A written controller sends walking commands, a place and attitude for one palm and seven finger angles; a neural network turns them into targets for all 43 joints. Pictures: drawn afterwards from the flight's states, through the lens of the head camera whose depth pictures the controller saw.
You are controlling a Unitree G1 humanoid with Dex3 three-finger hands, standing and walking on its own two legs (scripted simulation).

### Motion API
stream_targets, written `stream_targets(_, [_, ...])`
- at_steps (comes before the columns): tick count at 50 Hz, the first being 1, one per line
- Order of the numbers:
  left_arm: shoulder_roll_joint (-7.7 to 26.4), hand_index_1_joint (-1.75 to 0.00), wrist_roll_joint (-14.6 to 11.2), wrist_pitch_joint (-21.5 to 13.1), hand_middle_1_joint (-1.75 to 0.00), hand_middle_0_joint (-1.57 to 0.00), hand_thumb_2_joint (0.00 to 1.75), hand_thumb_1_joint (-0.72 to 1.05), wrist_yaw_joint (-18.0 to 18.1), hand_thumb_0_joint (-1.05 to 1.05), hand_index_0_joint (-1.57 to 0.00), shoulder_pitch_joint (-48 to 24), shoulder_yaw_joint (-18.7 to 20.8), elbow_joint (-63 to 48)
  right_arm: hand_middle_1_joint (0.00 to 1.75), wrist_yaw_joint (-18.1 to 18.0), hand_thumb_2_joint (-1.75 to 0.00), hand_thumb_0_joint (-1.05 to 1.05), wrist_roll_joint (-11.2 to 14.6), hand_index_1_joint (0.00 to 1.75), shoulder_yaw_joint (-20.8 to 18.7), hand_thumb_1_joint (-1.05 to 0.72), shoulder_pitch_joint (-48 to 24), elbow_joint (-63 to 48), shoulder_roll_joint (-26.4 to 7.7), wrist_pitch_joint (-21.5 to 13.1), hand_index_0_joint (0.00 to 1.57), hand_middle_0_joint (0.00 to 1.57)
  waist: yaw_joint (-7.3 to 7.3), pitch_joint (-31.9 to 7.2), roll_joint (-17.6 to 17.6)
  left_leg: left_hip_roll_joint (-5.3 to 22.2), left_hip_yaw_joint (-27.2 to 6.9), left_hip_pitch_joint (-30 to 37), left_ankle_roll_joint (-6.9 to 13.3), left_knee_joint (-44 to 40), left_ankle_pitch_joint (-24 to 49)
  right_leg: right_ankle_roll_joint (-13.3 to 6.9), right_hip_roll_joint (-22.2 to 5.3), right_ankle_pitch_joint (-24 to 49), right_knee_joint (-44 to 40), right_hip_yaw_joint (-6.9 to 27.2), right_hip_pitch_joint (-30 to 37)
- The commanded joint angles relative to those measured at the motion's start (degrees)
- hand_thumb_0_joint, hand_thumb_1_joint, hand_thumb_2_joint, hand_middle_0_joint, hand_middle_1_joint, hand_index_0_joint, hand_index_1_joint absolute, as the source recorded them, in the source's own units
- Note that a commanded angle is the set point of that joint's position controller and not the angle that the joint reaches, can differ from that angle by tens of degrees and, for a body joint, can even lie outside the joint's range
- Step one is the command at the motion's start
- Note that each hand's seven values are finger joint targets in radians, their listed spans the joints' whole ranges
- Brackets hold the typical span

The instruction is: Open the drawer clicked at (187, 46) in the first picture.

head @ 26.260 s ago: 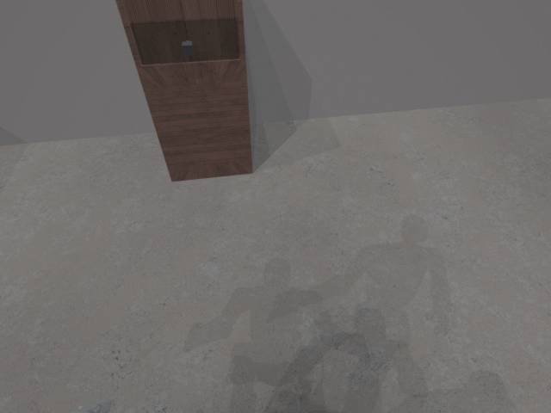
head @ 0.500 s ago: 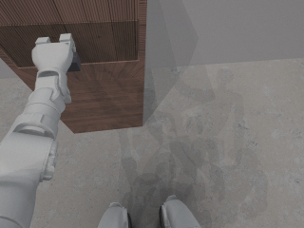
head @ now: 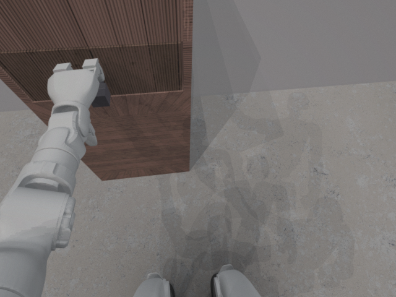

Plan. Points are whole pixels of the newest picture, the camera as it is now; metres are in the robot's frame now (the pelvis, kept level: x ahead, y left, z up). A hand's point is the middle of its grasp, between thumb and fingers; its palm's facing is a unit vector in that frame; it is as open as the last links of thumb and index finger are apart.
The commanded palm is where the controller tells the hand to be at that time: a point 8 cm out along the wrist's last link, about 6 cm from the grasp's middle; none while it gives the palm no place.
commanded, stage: lift the fingers back up to retry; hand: left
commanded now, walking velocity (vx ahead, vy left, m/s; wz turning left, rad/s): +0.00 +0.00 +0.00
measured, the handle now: (99, 88) +0.58 +0.18 +0.00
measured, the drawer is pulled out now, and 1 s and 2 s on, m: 0.00 0.00 0.00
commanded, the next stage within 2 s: re-aim the fingers above the handle in 0.46 s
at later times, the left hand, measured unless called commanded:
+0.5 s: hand (78, 93) +0.51 +0.19 +0.06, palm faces -0.06 -0.03 -1.00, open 13.8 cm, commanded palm +0.49 +0.19 +0.12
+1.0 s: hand (81, 90) +0.52 +0.19 +0.06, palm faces -0.06 -0.02 -1.00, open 13.8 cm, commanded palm +0.50 +0.19 +0.11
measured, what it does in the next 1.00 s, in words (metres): stands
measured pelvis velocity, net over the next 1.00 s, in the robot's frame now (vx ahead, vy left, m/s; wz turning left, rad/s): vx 0.02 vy -0.01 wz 0.01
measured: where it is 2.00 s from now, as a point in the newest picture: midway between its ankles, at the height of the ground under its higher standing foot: outside the picture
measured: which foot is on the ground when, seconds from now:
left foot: down 0.00-1.00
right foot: down 0.00-1.00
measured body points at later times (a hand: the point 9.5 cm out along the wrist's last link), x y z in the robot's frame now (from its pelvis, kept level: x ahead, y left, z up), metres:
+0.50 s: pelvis +0.03 -0.01 +0.03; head +0.13 -0.02 +0.47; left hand +0.51 +0.19 +0.12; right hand +0.06 -0.28 -0.11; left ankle +0.00 +0.10 -0.69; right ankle +0.01 -0.12 -0.69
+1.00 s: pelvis +0.02 -0.01 +0.02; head +0.13 -0.02 +0.46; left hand +0.52 +0.19 +0.12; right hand +0.02 -0.29 -0.11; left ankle +0.00 +0.10 -0.69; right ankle +0.01 -0.12 -0.69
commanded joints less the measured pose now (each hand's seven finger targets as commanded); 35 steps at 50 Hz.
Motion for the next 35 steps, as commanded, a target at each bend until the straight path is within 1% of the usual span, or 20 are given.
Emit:
stream_targets(1, [13.45,-1.20,0.32,-0.59,-1.20,-0.30,0.30,-0.50,3.68,0.00,-0.30,-26.23,2.85,-12.90,0.30,-0.87,-0.90,0.00,-0.12,0.30,-3.61,-0.90,10.16,-1.04,-9.85,-0.39,0.20,0.20,-0.60,-28.70,2.54,-1.86,-1.88,24.59,0.49,-5.23,25.89,-1.09,2.26,19.01,-6.07,-1.38,14.26])
stream_targets(3, [11.92,-1.20,0.47,0.02,-1.20,-0.30,0.30,-0.50,4.02,0.00,-0.30,-25.82,1.94,-12.69,0.30,-0.68,-0.90,0.00,-0.17,0.30,-3.80,-0.90,10.15,-0.85,-9.81,-0.19,0.20,0.20,-0.31,-28.60,2.76,-1.80,-1.76,26.17,0.37,-5.85,29.00,-1.16,2.29,21.07,-6.47,-1.54,15.25])
stream_targets(4, [11.87,-1.20,0.21,0.65,-1.20,-0.30,0.30,-0.50,3.91,0.00,-0.30,-24.45,2.23,-12.49,0.30,-0.39,-0.90,0.00,-0.04,0.30,-3.83,-0.90,9.96,-0.84,-9.79,0.03,0.20,0.20,0.42,-28.62,3.74,-1.89,-1.36,27.02,0.27,-6.12,30.00,-1.22,2.35,21.92,-6.86,-1.43,16.02])
stream_targets(7, [9.45,-1.20,-0.60,1.84,-1.20,-0.30,0.30,-0.50,2.71,0.00,-0.30,-24.17,0.58,-12.69,0.30,-0.05,-0.90,0.00,0.13,0.30,-4.21,-0.90,9.79,-1.00,-9.71,0.66,0.20,0.20,-0.18,-28.57,1.32,-1.84,-1.14,29.23,0.38,-6.91,34.26,-1.01,2.31,25.88,-8.26,-1.29,19.04])
stream_targets(9, [9.75,-1.20,-0.85,2.08,-1.20,-0.30,0.30,-0.50,1.56,0.00,-0.30,-22.61,0.77,-13.74,0.30,-0.03,-0.90,0.00,0.37,0.30,-4.27,-0.90,9.29,-1.34,-9.66,1.11,0.20,0.20,0.70,-28.35,1.55,-1.92,-0.93,30.06,0.41,-7.95,34.97,-0.91,2.24,27.01,-9.10,-1.11,20.69])
stream_targets(11, [8.74,-1.20,-1.06,2.02,-1.20,-0.30,0.30,-0.50,0.59,0.00,-0.30,-22.30,-0.16,-14.45,0.30,-0.13,-0.90,0.00,0.58,0.30,-4.25,-0.90,8.71,-1.57,-9.55,1.40,0.20,0.20,0.55,-26.11,0.55,-1.96,-0.71,29.96,0.54,-9.06,34.55,-0.88,2.21,27.56,-9.97,-1.18,21.79])
stream_targets(12, [9.69,-1.20,-1.33,1.62,-1.20,-0.30,0.30,-0.50,0.18,0.00,-0.30,-22.43,0.71,-15.19,0.30,-0.23,-0.90,0.00,0.58,0.30,-4.30,-0.90,8.44,-1.64,-9.64,1.59,0.20,0.20,0.77,-26.24,0.05,-2.00,-0.76,30.53,0.53,-9.36,35.37,-0.95,2.10,28.29,-10.25,-1.01,22.84])
stream_targets(13, [9.36,-1.20,-1.27,1.17,-1.20,-0.30,0.30,-0.50,-0.15,0.00,-0.30,-21.77,0.44,-16.12,0.30,-0.33,-0.90,0.00,0.57,0.30,-4.30,-0.90,8.18,-2.08,-9.42,1.55,0.20,0.20,1.21,-26.68,0.83,-2.08,-0.60,30.95,0.63,-9.69,36.07,-0.85,1.97,28.80,-10.41,-0.91,23.49])
stream_targets(14, [10.89,-1.20,-1.21,0.61,-1.20,-0.30,0.30,-0.50,-0.36,0.00,-0.30,-21.65,1.76,-18.01,0.30,-0.35,-0.90,0.00,0.66,0.30,-4.36,-0.90,7.91,-2.20,-9.47,1.68,0.20,0.20,1.86,-27.42,1.61,-1.96,-0.74,32.10,0.48,-9.86,37.67,-0.97,2.00,29.50,-10.26,-0.93,23.96])
stream_targets(15, [9.08,-1.20,-0.89,0.71,-1.20,-0.30,0.30,-0.50,-0.51,0.00,-0.30,-18.96,0.70,-15.61,0.30,-0.33,-0.90,0.00,0.52,0.30,-4.33,-0.90,7.57,-2.39,-9.23,1.80,0.20,0.20,1.91,-25.34,0.45,-2.08,-0.56,31.52,0.58,-9.90,38.01,-0.95,2.03,29.47,-10.59,-1.05,23.71])
stream_targets(16, [8.18,-1.20,-1.06,0.61,-1.20,-0.30,0.30,-0.50,-0.52,0.00,-0.30,-18.17,0.29,-15.34,0.30,-0.13,-0.90,0.00,0.58,0.30,-4.26,-0.90,7.60,-2.39,-9.28,1.91,0.20,0.20,1.76,-23.88,-0.82,-2.06,-0.41,30.53,0.54,-10.34,37.30,-0.90,2.00,29.72,-10.71,-1.15,23.96])
stream_targets(18, [9.40,-1.20,-0.82,0.55,-1.20,-0.30,0.30,-0.50,-0.37,0.00,-0.30,-15.67,1.58,-13.56,0.30,-0.14,-0.90,0.00,0.60,0.30,-4.31,-0.90,7.14,-2.50,-9.46,2.25,0.20,0.20,2.16,-23.02,-2.73,-2.23,0.06,29.28,0.56,-10.72,35.98,-0.86,1.75,30.46,-10.83,-0.93,25.04])
stream_targets(21, [7.88,-1.20,-0.49,0.03,-1.20,-0.30,0.30,-0.50,0.32,0.00,-0.30,-16.78,0.55,-16.58,0.30,0.09,-0.90,0.00,0.57,0.30,-4.56,-0.90,6.12,-3.23,-9.12,2.16,0.20,0.20,2.48,-24.08,-0.95,-2.50,0.56,29.99,0.55,-10.99,35.43,-1.02,1.64,30.82,-10.83,-0.64,25.84])
stream_targets(23, [9.62,-1.20,-0.39,-0.51,-1.20,-0.30,0.30,-0.50,0.86,0.00,-0.30,-18.15,1.91,-17.76,0.30,0.03,-0.90,0.00,0.41,0.30,-4.74,-0.90,6.18,-3.00,-9.24,2.14,0.20,0.20,2.21,-25.17,-1.66,-2.43,0.32,30.67,0.59,-10.69,35.97,-0.92,1.55,31.22,-10.65,-0.37,25.96])
stream_targets(24, [9.50,-1.20,-0.27,-0.68,-1.20,-0.30,0.30,-0.50,1.11,0.00,-0.30,-17.67,1.94,-18.37,0.30,-0.02,-0.90,0.00,0.38,0.30,-4.75,-0.90,5.66,-3.27,-9.02,2.07,0.20,0.20,2.73,-25.32,-0.56,-2.64,0.47,30.74,0.52,-10.67,36.10,-0.98,1.52,31.38,-10.57,-0.29,26.38])
stream_targets(28, [8.14,-1.20,-0.05,-0.85,-1.20,-0.30,0.30,-0.50,2.50,0.00,-0.30,-20.35,1.02,-18.78,0.30,0.10,-0.90,0.00,0.22,0.30,-4.96,-0.90,5.60,-2.65,-8.82,1.67,0.20,0.20,1.74,-25.17,-1.22,-2.70,0.36,31.35,0.58,-10.41,35.54,-0.94,1.58,30.68,-10.64,-0.36,25.46])
stream_targets(30, [9.97,-1.20,0.19,-0.28,-1.20,-0.30,0.30,-0.50,3.07,0.00,-0.30,-19.97,2.35,-17.50,0.30,-0.09,-0.90,0.00,0.28,0.30,-4.73,-0.90,5.09,-2.62,-8.92,1.64,0.20,0.20,2.13,-24.99,-1.56,-3.14,0.63,29.85,0.60,-10.57,33.14,-0.97,1.48,30.38,-10.70,-0.14,26.35])
stream_targets(33, [10.07,-1.20,0.40,0.69,-1.20,-0.30,0.30,-0.50,3.16,0.00,-0.30,-21.70,1.65,-14.77,0.30,-0.33,-0.90,0.00,0.42,0.30,-4.57,-0.90,5.10,-2.15,-8.99,1.48,0.20,0.20,1.09,-23.70,-2.79,-3.40,0.91,28.03,0.74,-11.00,28.97,-0.80,1.27,28.74,-11.24,0.11,26.30])
stream_targets(34, [11.53,-1.20,0.19,0.95,-1.20,-0.30,0.30,-0.50,2.95,0.00,-0.30,-21.96,2.53,-14.42,0.30,-0.45,-0.90,0.00,0.55,0.30,-4.40,-0.90,5.14,-2.12,-9.25,1.44,0.20,0.20,1.34,-23.73,-2.63,-3.45,0.96,27.30,0.72,-11.21,27.84,-0.77,1.18,28.32,-11.32,0.28,26.64])
stream_targets(35, [11.24,-1.20,0.25,1.21,-1.20,-0.30,0.30,-0.50,2.64,0.00,-0.30,-22.04,1.88,-13.37,0.30,-0.60,-0.90,0.00,0.64,0.30,-4.26,-0.90,5.02,-2.27,-9.21,1.38,0.20,0.20,1.22,-23.62,-2.84,-3.58,0.97,26.86,0.75,-11.43,26.76,-0.74,1.15,27.43,-11.56,0.35,26.72])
